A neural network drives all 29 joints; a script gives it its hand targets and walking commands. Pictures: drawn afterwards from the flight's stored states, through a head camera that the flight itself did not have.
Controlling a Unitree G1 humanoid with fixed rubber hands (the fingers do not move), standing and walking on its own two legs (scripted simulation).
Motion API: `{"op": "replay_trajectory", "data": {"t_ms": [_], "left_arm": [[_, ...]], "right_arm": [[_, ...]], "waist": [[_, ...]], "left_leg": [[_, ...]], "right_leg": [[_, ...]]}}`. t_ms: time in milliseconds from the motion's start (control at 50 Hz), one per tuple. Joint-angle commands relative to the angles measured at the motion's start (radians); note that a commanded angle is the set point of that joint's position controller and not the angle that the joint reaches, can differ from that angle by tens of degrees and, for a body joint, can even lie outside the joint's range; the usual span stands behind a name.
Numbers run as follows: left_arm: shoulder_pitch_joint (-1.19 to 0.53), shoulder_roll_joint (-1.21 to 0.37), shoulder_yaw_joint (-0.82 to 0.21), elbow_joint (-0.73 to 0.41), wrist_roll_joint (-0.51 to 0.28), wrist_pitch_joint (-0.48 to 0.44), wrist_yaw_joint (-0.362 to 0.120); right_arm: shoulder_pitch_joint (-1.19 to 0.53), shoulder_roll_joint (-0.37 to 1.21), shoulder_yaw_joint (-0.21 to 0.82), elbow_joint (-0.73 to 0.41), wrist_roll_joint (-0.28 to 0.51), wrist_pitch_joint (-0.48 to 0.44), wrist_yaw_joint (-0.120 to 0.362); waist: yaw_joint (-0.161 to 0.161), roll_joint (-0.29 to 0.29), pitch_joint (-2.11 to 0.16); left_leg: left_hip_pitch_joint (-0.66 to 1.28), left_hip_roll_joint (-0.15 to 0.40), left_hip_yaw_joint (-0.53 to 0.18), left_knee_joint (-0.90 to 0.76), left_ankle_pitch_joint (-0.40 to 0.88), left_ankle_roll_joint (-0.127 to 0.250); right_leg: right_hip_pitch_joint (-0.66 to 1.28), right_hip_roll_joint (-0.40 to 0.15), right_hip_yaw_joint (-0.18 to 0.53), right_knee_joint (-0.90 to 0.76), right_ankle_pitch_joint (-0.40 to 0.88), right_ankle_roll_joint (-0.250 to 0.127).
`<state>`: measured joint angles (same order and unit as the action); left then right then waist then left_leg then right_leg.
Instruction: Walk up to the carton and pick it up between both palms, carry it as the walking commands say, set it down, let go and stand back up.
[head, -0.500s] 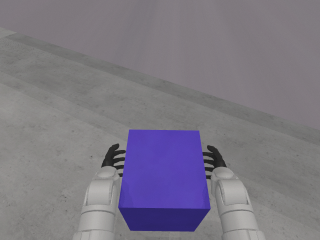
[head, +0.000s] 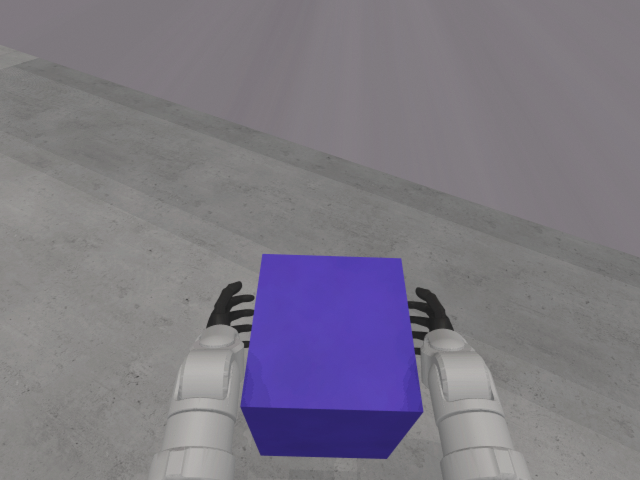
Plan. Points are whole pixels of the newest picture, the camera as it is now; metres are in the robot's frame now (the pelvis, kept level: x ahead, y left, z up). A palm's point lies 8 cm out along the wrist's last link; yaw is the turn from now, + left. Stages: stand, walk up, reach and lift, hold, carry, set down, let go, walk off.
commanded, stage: carry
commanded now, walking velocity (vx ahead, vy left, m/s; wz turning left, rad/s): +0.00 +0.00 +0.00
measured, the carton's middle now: (327, 361) +0.31 +0.00 -0.07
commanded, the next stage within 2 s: hold in 0.88 s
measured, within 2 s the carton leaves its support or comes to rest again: neither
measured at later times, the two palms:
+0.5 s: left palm (208, 342) +0.28 +0.16 +0.03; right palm (430, 346) +0.28 -0.12 +0.04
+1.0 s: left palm (212, 338) +0.28 +0.15 +0.04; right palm (436, 344) +0.28 -0.13 +0.05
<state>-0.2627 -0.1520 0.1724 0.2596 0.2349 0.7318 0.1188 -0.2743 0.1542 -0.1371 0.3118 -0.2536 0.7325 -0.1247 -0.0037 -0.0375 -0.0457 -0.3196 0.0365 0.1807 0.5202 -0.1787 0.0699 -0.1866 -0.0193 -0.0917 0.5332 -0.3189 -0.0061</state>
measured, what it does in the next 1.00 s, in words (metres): stands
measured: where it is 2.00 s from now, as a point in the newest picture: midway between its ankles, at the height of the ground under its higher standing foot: outside the picture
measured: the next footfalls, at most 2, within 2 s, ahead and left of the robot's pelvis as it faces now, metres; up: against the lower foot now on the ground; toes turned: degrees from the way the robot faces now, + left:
none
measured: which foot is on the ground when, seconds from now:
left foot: down 0.00-1.00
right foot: down 0.00-1.00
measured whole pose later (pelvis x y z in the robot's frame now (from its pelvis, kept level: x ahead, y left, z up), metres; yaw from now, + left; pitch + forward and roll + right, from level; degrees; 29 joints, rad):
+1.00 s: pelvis -0.02 +0.01 +0.00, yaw +1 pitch -4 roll -1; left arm -0.30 -0.16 0.19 0.29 0.20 0.71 0.16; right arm -0.32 0.17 -0.20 0.36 -0.27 0.69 -0.11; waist -0.01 -0.04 -0.01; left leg -0.27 -0.02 0.09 0.45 -0.11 0.07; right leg -0.14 -0.01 -0.02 0.50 -0.29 0.00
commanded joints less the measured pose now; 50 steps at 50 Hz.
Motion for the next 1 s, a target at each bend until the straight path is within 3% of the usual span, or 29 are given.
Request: {"op": "replay_trajectory", "data": {"t_ms": [0, 860, 880, 900, 920, 960, 980], "left_arm": [[-0.543, -0.984, -0.62, -0.059, -0.291, -0.043, -0.339], [-0.523, -0.963, -0.602, -0.051, -0.286, -0.036, -0.331], [-0.637, -1.085, -0.612, -0.044, -0.359, -0.059, -0.316], [-0.636, -1.074, -0.628, -0.059, -0.357, -0.059, -0.317], [-0.633, -1.081, -0.628, -0.052, -0.352, -0.056, -0.314], [-0.651, -1.082, -0.642, 0.025, -0.352, -0.059, -0.318], [-0.642, -1.087, -0.631, 0.047, -0.348, -0.063, -0.323]], "right_arm": [[-0.557, 0.93, 0.577, -0.119, 0.307, -0.068, 0.356], [-0.548, 0.912, 0.559, -0.121, 0.293, -0.062, 0.347], [-0.61, 0.969, 0.485, -0.043, 0.294, -0.116, 0.376], [-0.65, 0.994, 0.518, -0.084, 0.3, -0.124, 0.374], [-0.658, 0.996, 0.523, -0.078, 0.296, -0.129, 0.379], [-0.717, 0.989, 0.506, -0.051, 0.287, -0.146, 0.378], [-0.724, 0.998, 0.504, -0.038, 0.287, -0.15, 0.379]], "waist": [[-0.003, 0.051, -0.283], [-0.007, 0.071, -0.283], [-0.028, 0.059, -0.31], [-0.014, 0.036, -0.354], [-0.005, 0.054, -0.365], [-0.041, 0.022, -0.309], [-0.043, 0.016, -0.305]], "left_leg": [[0.146, 0.135, -0.176, -0.107, 0.021, -0.012], [0.123, 0.144, -0.198, -0.163, -0.072, -0.018], [0.506, -0.069, -0.354, -0.109, 0.189, -0.069], [0.551, -0.061, -0.351, -0.077, 0.281, -0.058], [0.571, -0.053, -0.351, -0.072, 0.309, -0.066], [0.54, -0.06, -0.362, -0.082, 0.159, -0.07], [0.564, -0.065, -0.358, -0.072, 0.16, -0.07]], "right_leg": [[0.017, -0.097, 0.117, -0.084, 0.129, -0.064], [-0.007, -0.092, 0.1, -0.093, 0.079, -0.059], [-0.156, 0.047, 0.212, -0.126, 0.228, -0.063], [-0.158, 0.046, 0.213, -0.131, 0.273, -0.058], [-0.178, 0.049, 0.21, -0.13, 0.255, -0.063], [-0.186, 0.038, 0.236, -0.158, 0.147, -0.07], [-0.214, 0.032, 0.241, -0.164, 0.139, -0.07]]}}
